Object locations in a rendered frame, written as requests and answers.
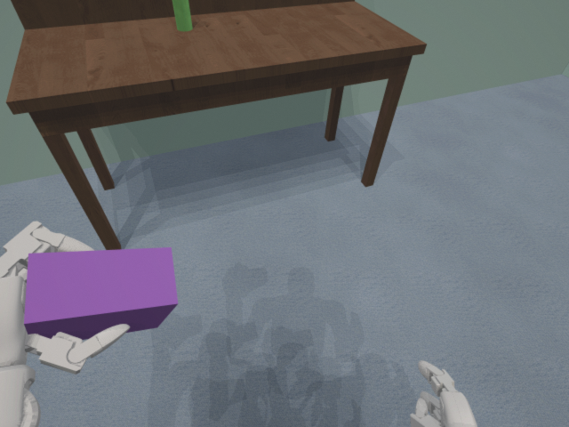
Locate left robot hand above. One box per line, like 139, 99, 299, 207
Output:
0, 222, 130, 375

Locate sponge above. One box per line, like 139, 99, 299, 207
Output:
24, 247, 178, 340

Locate left robot forearm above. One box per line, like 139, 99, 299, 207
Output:
0, 365, 41, 427

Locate table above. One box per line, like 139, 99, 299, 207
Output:
6, 0, 427, 250

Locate right robot hand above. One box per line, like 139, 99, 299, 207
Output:
410, 360, 477, 427

